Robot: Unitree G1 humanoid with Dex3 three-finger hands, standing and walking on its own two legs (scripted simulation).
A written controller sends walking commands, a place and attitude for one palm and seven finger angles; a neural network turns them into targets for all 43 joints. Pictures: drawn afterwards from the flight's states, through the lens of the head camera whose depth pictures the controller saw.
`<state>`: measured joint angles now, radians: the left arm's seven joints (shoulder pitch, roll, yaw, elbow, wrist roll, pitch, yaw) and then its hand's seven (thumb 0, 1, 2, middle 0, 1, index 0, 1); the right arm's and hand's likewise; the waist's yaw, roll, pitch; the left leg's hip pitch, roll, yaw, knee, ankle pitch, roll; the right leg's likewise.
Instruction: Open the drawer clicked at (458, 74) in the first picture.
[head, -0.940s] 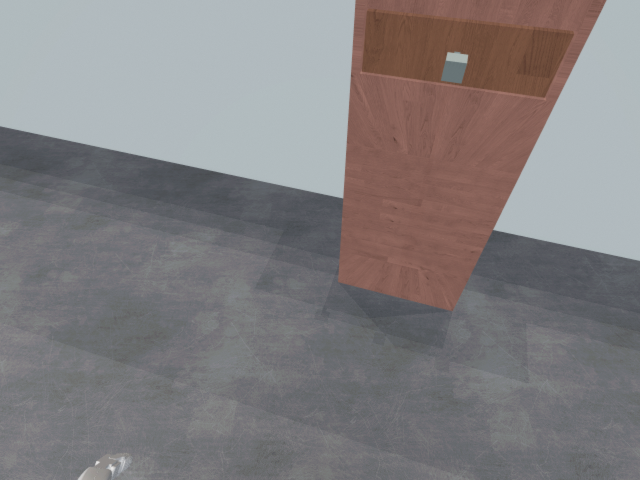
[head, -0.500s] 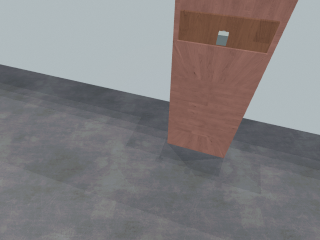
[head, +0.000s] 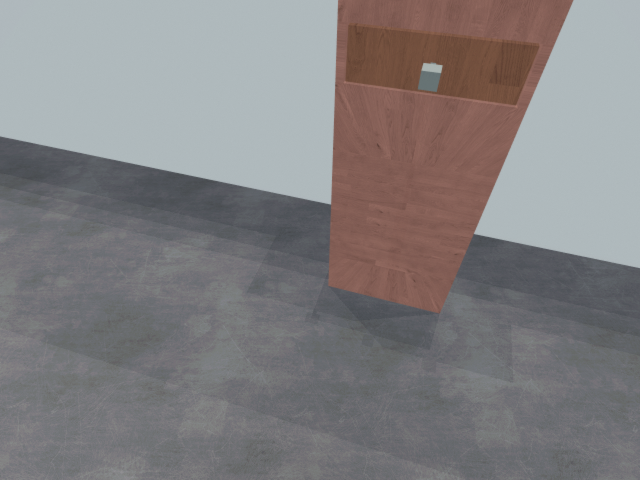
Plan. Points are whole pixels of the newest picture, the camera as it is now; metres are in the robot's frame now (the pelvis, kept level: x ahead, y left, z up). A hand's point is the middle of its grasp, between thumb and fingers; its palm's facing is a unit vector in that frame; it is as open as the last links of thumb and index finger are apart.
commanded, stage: stand and wait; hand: left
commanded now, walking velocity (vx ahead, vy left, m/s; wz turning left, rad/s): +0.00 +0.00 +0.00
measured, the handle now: (431, 73) +0.87 -0.19 +0.12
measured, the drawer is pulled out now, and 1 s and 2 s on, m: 0.00 0.00 0.00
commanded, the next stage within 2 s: look at it before walking up in 0.10 s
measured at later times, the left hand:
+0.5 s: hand out of the picture +0.07 +0.25 -0.16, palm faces -0.02 -0.94 -0.33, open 7.4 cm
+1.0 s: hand out of the picture +0.08 +0.25 -0.16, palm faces -0.04 -0.94 -0.34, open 7.4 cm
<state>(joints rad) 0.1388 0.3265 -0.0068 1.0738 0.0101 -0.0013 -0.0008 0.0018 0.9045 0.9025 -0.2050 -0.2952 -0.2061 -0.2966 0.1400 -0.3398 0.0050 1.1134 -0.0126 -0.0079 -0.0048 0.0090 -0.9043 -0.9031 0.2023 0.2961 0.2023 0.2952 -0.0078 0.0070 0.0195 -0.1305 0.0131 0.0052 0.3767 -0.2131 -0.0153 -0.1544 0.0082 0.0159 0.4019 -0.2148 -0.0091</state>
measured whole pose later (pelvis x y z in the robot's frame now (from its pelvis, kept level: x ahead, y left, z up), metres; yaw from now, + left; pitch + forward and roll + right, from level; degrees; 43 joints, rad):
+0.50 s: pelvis +0.00 +0.01 +0.00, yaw +0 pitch -1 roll +0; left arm 0.15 0.33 -0.01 1.09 0.01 0.00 0.00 0.00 0.90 0.90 -0.20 -0.30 -0.21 -0.30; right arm 0.13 -0.34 0.00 1.12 -0.01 -0.01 -0.01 0.01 -0.90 -0.90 0.20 0.30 0.20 0.30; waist 0.00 0.00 0.03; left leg -0.13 0.00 0.01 0.37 -0.21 -0.01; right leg -0.15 0.00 0.02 0.38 -0.21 0.00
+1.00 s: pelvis +0.01 +0.01 +0.00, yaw -2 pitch -1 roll +0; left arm 0.15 0.32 0.00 1.07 0.01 0.02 0.01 0.00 0.91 0.90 -0.20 -0.30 -0.20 -0.30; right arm 0.10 -0.33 0.00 1.09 -0.01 -0.01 -0.02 0.01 -0.90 -0.90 0.20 0.30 0.20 0.30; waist 0.01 0.00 0.04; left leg -0.14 0.01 0.03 0.39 -0.23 -0.01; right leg -0.17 0.01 0.04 0.41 -0.22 0.00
